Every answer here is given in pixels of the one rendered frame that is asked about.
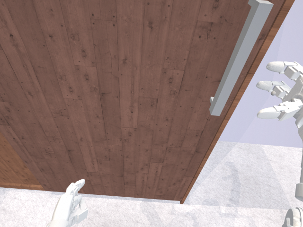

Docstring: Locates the wardrobe door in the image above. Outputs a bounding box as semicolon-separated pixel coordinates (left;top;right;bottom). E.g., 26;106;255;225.
0;132;41;185
0;0;284;201

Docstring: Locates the robot right upper arm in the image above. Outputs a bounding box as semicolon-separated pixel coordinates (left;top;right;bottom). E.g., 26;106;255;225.
282;207;303;227

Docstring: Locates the handle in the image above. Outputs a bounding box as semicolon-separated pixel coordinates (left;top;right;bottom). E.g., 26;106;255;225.
209;0;274;116

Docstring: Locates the robot left hand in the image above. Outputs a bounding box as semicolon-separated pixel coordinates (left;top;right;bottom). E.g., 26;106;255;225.
51;179;89;227

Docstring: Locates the robot right hand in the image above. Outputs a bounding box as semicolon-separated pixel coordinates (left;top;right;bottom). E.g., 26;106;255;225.
256;61;303;121

